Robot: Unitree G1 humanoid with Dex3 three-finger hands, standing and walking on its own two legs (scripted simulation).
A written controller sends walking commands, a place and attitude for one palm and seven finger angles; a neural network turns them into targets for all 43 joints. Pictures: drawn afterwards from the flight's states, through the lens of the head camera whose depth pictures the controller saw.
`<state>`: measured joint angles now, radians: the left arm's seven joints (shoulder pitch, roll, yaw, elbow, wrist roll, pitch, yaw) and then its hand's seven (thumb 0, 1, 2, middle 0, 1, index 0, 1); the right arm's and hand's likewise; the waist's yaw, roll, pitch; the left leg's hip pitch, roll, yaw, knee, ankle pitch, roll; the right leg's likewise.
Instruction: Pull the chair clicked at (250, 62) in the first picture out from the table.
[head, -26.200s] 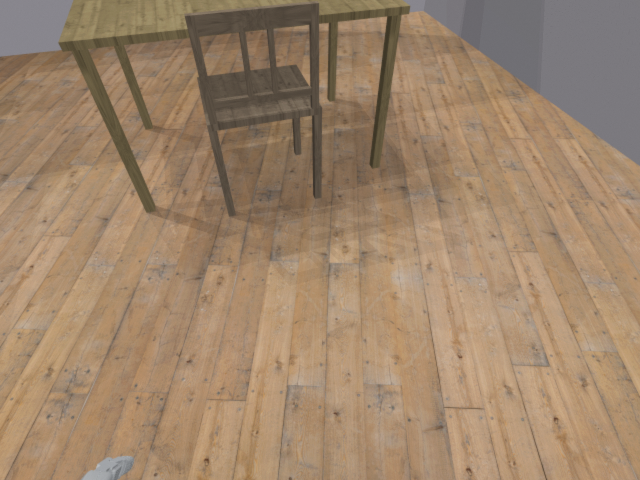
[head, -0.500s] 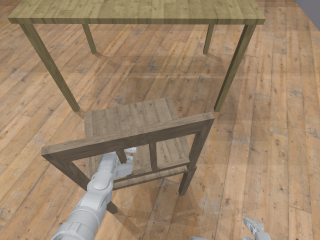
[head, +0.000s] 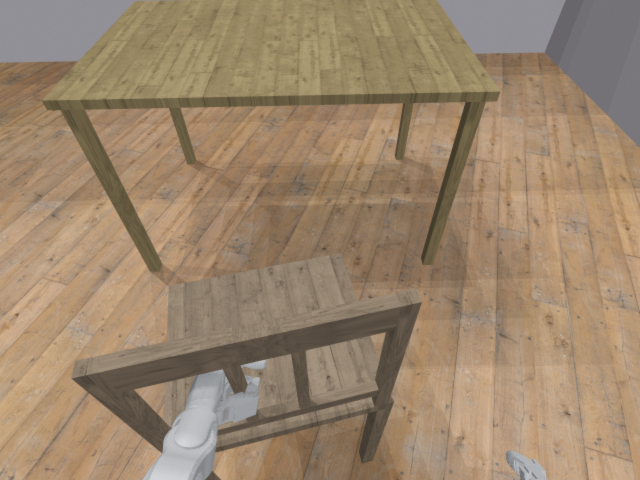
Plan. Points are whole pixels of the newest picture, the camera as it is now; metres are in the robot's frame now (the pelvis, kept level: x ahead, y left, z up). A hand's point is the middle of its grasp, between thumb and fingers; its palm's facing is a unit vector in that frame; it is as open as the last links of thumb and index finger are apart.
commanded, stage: stop walking, hand still on the chair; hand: left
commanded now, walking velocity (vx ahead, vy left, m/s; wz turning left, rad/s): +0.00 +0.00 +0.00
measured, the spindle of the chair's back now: (242, 391) +0.27 +0.13 -0.11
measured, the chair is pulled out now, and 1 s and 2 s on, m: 0.62 0.62 0.62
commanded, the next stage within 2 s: open the thumb and straighten the fingers in 0.28 s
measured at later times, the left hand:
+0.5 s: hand (248, 394) +0.25 +0.11 -0.07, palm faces -0.07 -0.99 -0.13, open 5.6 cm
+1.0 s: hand (235, 384) +0.27 +0.14 -0.07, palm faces -0.06 -0.99 -0.14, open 16.0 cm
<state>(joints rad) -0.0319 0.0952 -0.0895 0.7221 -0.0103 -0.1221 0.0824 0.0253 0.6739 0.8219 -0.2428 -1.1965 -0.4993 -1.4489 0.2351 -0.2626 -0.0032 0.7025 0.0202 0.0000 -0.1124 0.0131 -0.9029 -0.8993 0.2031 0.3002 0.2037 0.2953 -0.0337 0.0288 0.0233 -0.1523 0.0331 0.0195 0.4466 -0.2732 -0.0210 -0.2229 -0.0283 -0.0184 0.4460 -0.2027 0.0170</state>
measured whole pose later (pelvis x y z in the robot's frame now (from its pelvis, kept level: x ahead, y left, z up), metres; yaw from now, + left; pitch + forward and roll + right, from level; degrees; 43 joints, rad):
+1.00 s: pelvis +0.01 -0.01 -0.03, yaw +2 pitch +9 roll +0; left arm 0.08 0.18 -0.01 0.34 -0.06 0.09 -0.05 -0.01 -0.51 0.21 -0.18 -0.53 -0.19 -0.54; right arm 0.24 -0.26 0.01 0.56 0.04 -0.12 -0.05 0.01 -0.90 -0.90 0.21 0.30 0.21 0.30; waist -0.05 0.05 -0.08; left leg -0.49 0.02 -0.02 0.76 -0.43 -0.03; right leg -0.55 -0.05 -0.05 0.77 -0.37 0.01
